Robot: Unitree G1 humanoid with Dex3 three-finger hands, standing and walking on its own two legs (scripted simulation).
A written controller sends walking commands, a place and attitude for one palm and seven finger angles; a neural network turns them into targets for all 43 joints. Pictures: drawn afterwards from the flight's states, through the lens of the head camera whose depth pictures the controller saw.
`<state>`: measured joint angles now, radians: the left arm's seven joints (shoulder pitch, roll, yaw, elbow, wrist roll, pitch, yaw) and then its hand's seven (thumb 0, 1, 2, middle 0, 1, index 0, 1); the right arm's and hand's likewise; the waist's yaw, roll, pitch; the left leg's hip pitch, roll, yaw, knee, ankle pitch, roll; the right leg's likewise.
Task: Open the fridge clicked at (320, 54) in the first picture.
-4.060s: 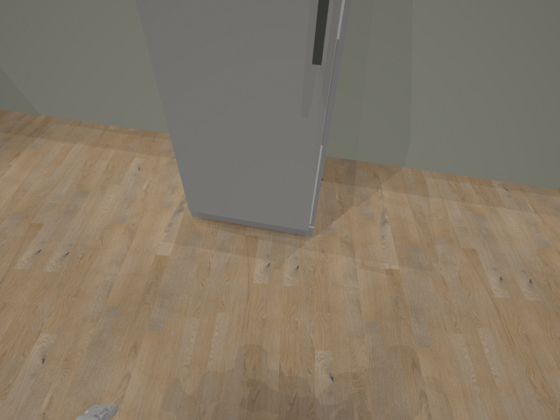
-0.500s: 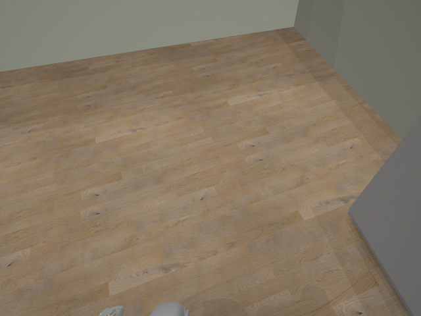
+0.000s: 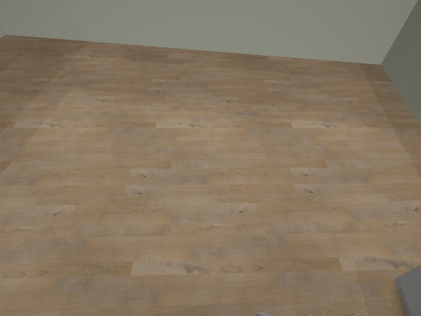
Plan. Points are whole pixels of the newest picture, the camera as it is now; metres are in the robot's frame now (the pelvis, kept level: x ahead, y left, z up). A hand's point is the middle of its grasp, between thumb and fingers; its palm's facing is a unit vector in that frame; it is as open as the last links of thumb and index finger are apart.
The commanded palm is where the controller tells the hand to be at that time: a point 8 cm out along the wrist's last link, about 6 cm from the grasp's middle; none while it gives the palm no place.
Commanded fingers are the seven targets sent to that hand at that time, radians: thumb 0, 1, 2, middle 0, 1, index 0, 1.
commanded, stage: walk to a spot facing it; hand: right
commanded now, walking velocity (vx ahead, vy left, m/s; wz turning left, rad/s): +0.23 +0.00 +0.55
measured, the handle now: out of the picture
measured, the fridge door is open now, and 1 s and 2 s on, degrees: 0 0 0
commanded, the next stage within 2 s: turn to face it in 0.40 s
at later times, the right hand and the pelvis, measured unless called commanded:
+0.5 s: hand (302, 286) +0.23 -0.20 -0.17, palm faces -0.29 +0.94 -0.18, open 7.4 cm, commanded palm none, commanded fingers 0.00 -0.90 -0.90 0.20 0.30 0.20 0.30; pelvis +0.10 -0.04 +0.00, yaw +19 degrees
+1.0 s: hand (285, 264) +0.29 -0.18 -0.20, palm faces -0.15 +0.98 -0.14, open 7.4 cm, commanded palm none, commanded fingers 0.00 -0.90 -0.90 0.20 0.30 0.20 0.30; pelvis +0.16 -0.03 -0.03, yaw +9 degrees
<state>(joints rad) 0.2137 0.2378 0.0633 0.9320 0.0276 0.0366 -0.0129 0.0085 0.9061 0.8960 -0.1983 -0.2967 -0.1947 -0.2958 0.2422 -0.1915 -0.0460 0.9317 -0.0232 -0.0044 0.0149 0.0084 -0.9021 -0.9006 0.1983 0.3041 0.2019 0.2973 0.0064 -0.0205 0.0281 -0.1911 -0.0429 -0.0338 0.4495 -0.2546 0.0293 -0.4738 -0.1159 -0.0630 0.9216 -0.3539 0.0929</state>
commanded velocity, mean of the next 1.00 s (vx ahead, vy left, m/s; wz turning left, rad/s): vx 0.02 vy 0.00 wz -0.04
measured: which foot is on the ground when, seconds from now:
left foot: down 0.00-0.12, up 0.14-0.60, down 0.62-0.96, up 0.98-1.00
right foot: up 0.00-0.10, down 0.12-0.62, up 0.64-0.94, down 0.96-1.00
